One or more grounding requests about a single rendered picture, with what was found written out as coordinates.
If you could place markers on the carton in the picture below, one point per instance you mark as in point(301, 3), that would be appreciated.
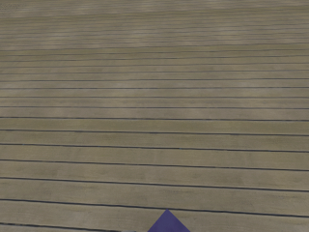
point(167, 222)

